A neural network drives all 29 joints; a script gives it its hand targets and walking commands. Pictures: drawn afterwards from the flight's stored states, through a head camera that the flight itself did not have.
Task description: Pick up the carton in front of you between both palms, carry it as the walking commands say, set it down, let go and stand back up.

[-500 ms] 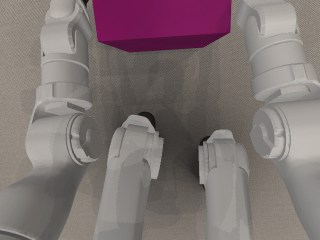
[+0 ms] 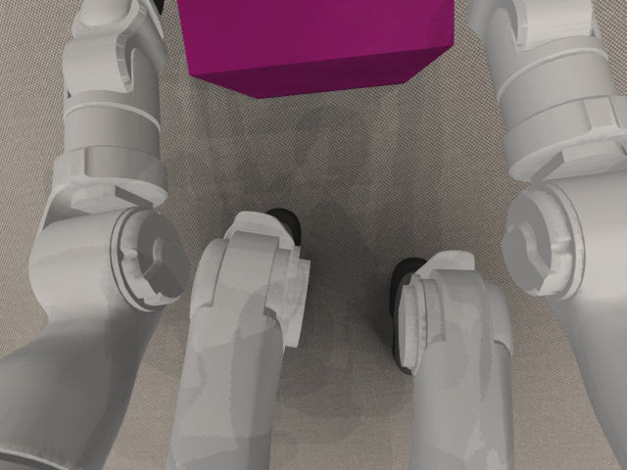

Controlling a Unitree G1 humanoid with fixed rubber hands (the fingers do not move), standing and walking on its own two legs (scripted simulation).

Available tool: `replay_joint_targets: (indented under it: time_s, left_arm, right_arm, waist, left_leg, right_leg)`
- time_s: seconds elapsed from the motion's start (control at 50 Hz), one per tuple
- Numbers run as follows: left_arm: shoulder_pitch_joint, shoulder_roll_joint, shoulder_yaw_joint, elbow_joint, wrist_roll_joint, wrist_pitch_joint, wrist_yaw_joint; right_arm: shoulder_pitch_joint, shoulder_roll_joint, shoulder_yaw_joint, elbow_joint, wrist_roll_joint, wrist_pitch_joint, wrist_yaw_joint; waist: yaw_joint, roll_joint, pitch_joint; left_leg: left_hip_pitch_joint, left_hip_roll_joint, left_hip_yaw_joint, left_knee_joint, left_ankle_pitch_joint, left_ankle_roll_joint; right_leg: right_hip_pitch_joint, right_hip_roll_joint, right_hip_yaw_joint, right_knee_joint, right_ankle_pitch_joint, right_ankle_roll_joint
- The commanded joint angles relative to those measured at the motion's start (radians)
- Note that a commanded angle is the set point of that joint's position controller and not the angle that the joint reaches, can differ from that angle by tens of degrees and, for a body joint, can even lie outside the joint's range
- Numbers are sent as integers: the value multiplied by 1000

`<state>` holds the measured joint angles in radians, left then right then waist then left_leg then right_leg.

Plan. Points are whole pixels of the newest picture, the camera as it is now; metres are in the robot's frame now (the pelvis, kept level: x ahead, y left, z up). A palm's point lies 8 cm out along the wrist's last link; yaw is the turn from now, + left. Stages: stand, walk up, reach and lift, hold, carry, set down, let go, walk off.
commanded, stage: set down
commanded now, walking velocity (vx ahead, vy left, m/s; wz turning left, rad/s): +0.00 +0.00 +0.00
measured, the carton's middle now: out of the picture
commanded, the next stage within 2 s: let go in 1.86 s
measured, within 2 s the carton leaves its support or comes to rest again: neither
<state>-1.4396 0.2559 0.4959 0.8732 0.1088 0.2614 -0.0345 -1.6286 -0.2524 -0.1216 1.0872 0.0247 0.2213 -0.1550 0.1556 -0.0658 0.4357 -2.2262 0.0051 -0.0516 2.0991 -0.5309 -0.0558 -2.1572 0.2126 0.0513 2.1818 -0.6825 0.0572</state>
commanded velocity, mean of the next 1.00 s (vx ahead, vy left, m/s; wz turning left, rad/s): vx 0.00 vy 0.00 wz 0.00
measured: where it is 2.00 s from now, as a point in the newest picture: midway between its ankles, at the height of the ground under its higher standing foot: (340, 310)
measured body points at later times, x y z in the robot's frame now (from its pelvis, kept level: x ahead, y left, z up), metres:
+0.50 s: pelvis +0.00 +0.00 -0.01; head +0.38 +0.04 +0.20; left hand +0.52 +0.28 -0.20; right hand +0.60 -0.03 -0.20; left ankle +0.12 +0.14 -0.36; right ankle +0.08 -0.11 -0.36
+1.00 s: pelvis -0.01 +0.01 +0.00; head +0.37 +0.06 +0.22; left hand +0.54 +0.32 -0.15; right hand +0.62 -0.05 -0.15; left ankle +0.12 +0.14 -0.36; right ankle +0.08 -0.11 -0.36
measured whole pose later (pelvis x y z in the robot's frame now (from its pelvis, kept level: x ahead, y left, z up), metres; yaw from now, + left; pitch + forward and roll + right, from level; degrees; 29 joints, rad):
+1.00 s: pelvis -0.01 +0.01 +0.00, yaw +1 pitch +35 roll +0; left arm -1.56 0.41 0.32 1.03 -0.15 0.14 0.06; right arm -1.65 -0.42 0.03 1.01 0.18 0.21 -0.12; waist 0.14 -0.03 0.48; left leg -2.22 0.01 -0.01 2.11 -0.50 -0.01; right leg -2.13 0.11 0.03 2.19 -0.67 0.04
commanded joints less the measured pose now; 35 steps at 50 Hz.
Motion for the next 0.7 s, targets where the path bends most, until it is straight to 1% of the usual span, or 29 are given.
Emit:
replay_joint_targets:
  time_s: [0.0, 0.2, 0.24, 0.26, 0.34, 0.42, 0.48, 0.52, 0.54, 0.56, 0.58, 0.6, 0.62, 0.64, 0.68]
  left_arm:
    - [-580, -635, -307, -35, -78, -32, -223]
    - [-505, -575, -229, 48, -17, -17, -237]
    - [-480, -552, -205, 66, -4, -17, -232]
    - [-475, -551, -201, 69, 2, -17, -236]
    - [-442, -522, -174, 99, 12, -17, -235]
    - [-424, -493, -156, 113, 10, -27, -229]
    - [-409, -434, -134, 116, 1, -47, -211]
    - [-357, -266, -74, 119, 19, -73, -164]
    - [-310, -125, -23, 129, 30, -95, -124]
    - [-264, 53, 17, 140, 34, -122, -73]
    - [-245, 211, 35, 155, 22, -151, -21]
    - [-269, 270, 37, 161, -8, -176, 17]
    - [-297, 288, 20, 165, -45, -195, 41]
    - [-322, 302, 1, 174, -78, -209, 56]
    - [-356, 316, -44, 192, -137, -225, 67]
  right_arm:
    - [-450, 797, 194, -102, 57, -30, 230]
    - [-396, 716, 116, -16, -9, -10, 256]
    - [-386, 687, 102, -4, -21, -7, 256]
    - [-380, 687, 104, -1, -25, -6, 260]
    - [-343, 642, 92, 17, -45, -4, 261]
    - [-327, 611, 100, 6, -47, -8, 257]
    - [-330, 545, 115, -16, -41, -20, 241]
    - [-310, 359, 86, -40, -52, -38, 201]
    - [-289, 206, 58, -49, -60, -49, 167]
    - [-266, 22, 31, -55, -59, -61, 123]
    - [-262, -136, 22, -53, -44, -73, 79]
    - [-291, -187, 35, -50, -12, -80, 51]
    - [-319, -195, 65, -55, 26, -86, 40]
    - [-337, -204, 89, -52, 58, -89, 37]
    - [-352, -207, 133, -47, 111, -94, 43]
  waist:
    - [113, -118, -1009]
    - [81, -110, -805]
    - [78, -107, -774]
    - [80, -101, -765]
    - [69, -99, -718]
    - [75, -100, -713]
    - [90, -104, -735]
    - [108, -103, -770]
    - [114, -106, -792]
    - [118, -107, -823]
    - [116, -109, -865]
    - [119, -102, -916]
    - [125, -96, -959]
    - [128, -89, -991]
    - [131, -84, -1048]
  left_leg:
    - [570, -60, 114, -86, 359, 55]
    - [481, -55, 101, -84, 235, 61]
    - [473, -53, 99, -81, 217, 61]
    - [467, -55, 99, -81, 216, 63]
    - [436, -54, 97, -70, 205, 66]
    - [438, -50, 101, -55, 220, 66]
    - [451, -41, 105, -39, 254, 61]
    - [481, -31, 114, -36, 280, 54]
    - [500, -26, 117, -36, 294, 48]
    - [520, -19, 118, -37, 312, 40]
    - [538, -13, 113, -37, 337, 34]
    - [558, -11, 107, -36, 373, 32]
    - [582, -7, 100, -33, 415, 32]
    - [604, -4, 94, -29, 453, 34]
    - [647, 1, 82, -25, 512, 39]
  right_leg:
    - [316, -31, -89, -203, 265, -38]
    - [265, -42, -81, -203, 172, -56]
    - [254, -45, -77, -201, 160, -57]
    - [259, -44, -74, -201, 159, -59]
    - [273, -49, -64, -194, 168, -60]
    - [310, -53, -57, -182, 188, -56]
    - [362, -61, -49, -171, 226, -48]
    - [407, -72, -48, -165, 251, -36]
    - [428, -79, -49, -163, 263, -26]
    - [447, -89, -47, -162, 281, -15]
    - [464, -97, -43, -159, 309, -5]
    - [470, -100, -36, -151, 344, -1]
    - [468, -106, -29, -140, 374, 0]
    - [455, -113, -26, -130, 391, 0]
    - [424, -121, -29, -117, 400, 0]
